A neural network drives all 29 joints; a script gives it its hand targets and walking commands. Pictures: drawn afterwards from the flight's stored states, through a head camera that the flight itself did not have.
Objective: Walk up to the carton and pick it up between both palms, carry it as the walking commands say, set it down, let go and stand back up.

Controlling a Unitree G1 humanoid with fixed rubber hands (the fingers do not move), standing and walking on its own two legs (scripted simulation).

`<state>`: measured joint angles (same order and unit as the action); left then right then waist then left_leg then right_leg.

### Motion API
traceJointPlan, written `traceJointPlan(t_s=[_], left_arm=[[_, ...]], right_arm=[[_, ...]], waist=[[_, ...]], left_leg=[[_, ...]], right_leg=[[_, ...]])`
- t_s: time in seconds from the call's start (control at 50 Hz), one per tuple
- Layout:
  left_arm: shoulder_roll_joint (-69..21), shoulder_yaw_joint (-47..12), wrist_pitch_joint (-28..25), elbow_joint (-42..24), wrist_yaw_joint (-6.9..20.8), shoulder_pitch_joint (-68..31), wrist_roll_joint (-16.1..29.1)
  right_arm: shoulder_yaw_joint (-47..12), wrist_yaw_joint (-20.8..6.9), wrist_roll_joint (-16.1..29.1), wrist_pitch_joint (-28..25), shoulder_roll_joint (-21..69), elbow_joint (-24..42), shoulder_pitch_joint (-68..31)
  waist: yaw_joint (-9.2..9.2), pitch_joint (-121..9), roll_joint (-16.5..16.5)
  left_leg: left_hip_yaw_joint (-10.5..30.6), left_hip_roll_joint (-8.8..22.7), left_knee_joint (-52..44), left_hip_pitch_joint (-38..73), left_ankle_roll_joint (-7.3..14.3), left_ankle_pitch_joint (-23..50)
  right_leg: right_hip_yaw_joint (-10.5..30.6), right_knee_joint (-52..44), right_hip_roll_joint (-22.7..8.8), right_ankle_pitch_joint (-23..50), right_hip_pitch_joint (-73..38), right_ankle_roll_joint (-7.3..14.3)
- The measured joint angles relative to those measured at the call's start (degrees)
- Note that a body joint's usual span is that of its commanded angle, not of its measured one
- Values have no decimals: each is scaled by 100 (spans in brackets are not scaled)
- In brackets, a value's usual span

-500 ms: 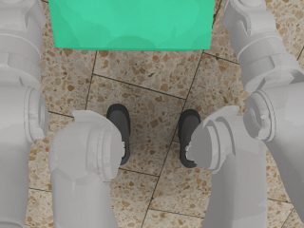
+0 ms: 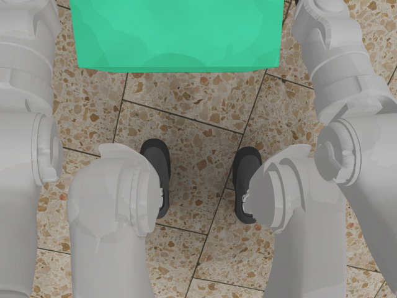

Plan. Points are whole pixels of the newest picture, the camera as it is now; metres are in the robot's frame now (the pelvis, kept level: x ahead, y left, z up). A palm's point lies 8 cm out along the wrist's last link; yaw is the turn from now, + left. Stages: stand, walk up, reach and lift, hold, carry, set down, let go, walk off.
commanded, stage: reach and lift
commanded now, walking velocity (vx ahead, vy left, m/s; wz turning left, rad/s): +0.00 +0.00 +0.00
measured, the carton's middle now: out of the picture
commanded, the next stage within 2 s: none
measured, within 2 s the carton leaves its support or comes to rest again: leaves its support in 0.28 s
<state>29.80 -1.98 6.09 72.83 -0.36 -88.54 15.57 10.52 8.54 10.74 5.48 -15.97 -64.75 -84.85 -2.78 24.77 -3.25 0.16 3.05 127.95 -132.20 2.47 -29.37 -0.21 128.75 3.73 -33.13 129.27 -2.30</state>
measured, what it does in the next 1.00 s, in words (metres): stands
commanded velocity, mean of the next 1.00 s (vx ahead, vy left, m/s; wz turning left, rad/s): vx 0.00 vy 0.00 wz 0.00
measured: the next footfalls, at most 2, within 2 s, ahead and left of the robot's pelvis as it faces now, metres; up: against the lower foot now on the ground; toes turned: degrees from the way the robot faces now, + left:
none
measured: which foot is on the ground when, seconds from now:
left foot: down 0.00-1.00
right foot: down 0.00-1.00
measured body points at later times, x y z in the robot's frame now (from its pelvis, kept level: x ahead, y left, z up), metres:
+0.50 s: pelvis +0.00 +0.00 +0.01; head +0.36 +0.05 +0.27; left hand +0.55 +0.26 -0.15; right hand +0.57 -0.12 -0.15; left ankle +0.13 +0.12 -0.32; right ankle +0.12 -0.12 -0.32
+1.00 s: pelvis +0.01 +0.00 +0.04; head +0.34 +0.06 +0.33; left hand +0.55 +0.26 -0.09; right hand +0.57 -0.12 -0.08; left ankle +0.13 +0.12 -0.32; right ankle +0.12 -0.12 -0.32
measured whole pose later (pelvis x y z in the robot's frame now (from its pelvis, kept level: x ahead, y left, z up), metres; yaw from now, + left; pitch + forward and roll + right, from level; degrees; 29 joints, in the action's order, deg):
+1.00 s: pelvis +0.01 +0.00 +0.04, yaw +0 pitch +42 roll -4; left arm 23.7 8.1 15.8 55.4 -1.5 -77.7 4.2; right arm 21.9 9.1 2.5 13.7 -9.8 -47.1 -72.4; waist -2.0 7.4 -3.7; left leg 2.2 -1.2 119.6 -133.5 0.5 -28.0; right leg 0.0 120.2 4.8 -33.0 129.4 -3.2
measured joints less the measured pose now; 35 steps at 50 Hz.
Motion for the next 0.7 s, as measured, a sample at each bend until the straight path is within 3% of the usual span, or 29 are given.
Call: traceJointPlan(t_s=[0.18, 0.4, 0.7], left_arm=[[-34, 123, 144, -305, 72, 195, -124], [-118, 113, 289, -665, -127, 335, -114], [-221, 398, 561, -885, -117, 476, -459]], right_arm=[[158, -14, -91, 100, 25, 124, 102], [153, 183, 9, 229, 69, 585, 357], [582, 249, -388, 507, 351, 1084, 729]], waist=[[-25, -94, -39], [-11, -289, -45], [10, -942, 8]], left_leg=[[8, 9, 7, -24, -6, -44], [50, -65, -40, -10, -49, -28], [149, -314, -396, -47, -174, 105]], right_leg=[[0, -2, 35, -31, 28, -2], [6, -58, 86, -32, -5, -39], [-21, -374, 31, -14, -34, -12]])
